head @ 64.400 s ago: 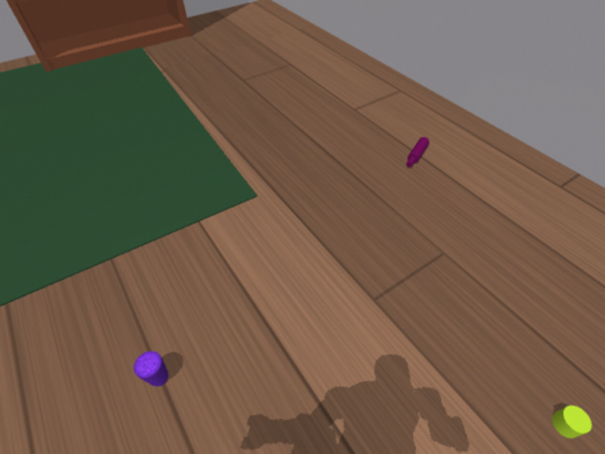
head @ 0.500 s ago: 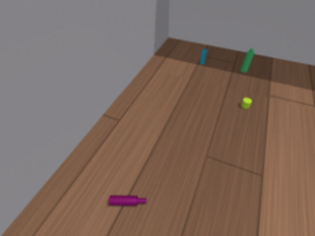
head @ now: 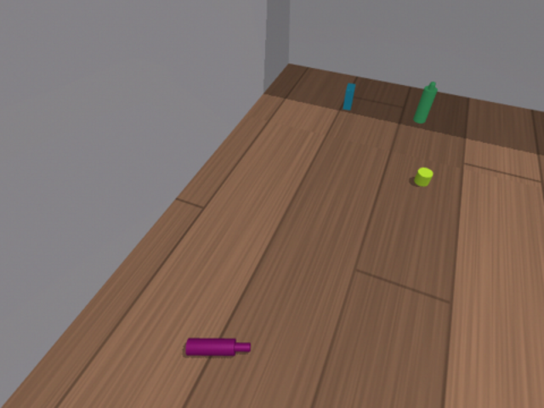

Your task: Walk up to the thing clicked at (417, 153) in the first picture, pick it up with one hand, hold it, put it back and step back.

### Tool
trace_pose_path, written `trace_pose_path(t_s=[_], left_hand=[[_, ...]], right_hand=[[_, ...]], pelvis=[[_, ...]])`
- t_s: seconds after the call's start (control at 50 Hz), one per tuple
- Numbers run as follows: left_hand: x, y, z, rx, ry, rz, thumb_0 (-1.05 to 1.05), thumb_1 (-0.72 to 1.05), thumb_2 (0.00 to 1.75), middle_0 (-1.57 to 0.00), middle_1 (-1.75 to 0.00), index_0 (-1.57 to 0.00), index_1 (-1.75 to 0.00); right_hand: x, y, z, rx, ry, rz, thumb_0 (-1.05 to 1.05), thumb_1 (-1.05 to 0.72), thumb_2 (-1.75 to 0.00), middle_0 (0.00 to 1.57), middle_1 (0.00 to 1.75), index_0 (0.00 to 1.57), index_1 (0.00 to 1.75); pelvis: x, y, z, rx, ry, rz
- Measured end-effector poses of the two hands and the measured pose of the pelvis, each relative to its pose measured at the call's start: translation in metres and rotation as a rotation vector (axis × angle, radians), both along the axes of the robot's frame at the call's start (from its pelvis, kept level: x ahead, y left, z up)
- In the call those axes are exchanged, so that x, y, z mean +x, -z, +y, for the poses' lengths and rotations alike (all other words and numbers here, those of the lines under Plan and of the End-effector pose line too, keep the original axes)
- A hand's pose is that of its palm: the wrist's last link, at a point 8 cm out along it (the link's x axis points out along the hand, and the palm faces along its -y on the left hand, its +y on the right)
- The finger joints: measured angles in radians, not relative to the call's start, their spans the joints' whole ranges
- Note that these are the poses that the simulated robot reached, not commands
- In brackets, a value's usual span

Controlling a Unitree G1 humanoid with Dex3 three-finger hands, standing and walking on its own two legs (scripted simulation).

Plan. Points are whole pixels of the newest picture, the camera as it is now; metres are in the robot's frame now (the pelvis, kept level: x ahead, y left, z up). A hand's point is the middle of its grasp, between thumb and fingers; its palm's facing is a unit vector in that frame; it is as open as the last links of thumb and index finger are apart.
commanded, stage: stand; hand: left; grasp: from above
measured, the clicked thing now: (219, 346) +0.45 +0.22 -0.76
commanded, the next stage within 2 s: step back in 0.30 s
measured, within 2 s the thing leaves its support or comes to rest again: neither
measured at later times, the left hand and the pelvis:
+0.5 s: hand out of the picture +0.08 +0.26 -0.16, palm faces -0.03 -0.92 -0.39, open 7.4 cm; pelvis -0.03 +0.00 -0.01, yaw +0 degrees
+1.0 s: hand out of the picture +0.00 +0.30 -0.17, palm faces -0.11 -0.92 -0.38, open 7.4 cm; pelvis -0.13 +0.04 -0.02, yaw -4 degrees
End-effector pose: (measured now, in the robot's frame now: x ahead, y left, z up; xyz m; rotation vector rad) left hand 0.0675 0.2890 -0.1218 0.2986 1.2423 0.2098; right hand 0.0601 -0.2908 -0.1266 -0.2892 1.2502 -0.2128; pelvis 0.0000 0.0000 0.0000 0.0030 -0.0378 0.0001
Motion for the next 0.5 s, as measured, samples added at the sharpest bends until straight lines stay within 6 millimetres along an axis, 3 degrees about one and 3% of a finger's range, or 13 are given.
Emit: trace_pose_path(t_s=[0.32, 0.5], left_hand=[[0.007, -0.002, -0.002, 0.003, 0.008, -0.011, 0.01, 0.9, 0.9, -0.2, -0.3, -0.2, -0.3], [0.009, 0.001, 0.016, 0.054, 0.046, -0.059, 0.01, 0.9, 0.9, -0.21, -0.3, -0.2, -0.3]], right_hand=[[0.003, 0.0, -0.006, -0.001, -0.001, -0.004, 0.01, -0.9, -0.9, 0.2, 0.3, 0.21, 0.3], [0.002, 0.002, -0.025, -0.049, -0.003, -0.034, 0.01, -0.9, -0.9, 0.2, 0.3, 0.21, 0.3]], pelvis=[[0.002, 0.0, -0.004, 0.002, 0.002, 0.005], [-0.031, 0.014, -0.004, -0.002, 0.006, 0.009]])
